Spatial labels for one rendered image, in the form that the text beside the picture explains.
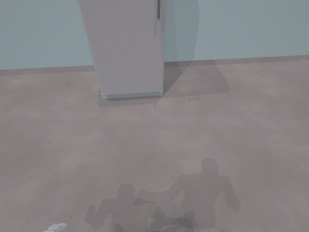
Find fridge door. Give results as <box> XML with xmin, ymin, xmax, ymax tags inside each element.
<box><xmin>78</xmin><ymin>0</ymin><xmax>166</xmax><ymax>95</ymax></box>

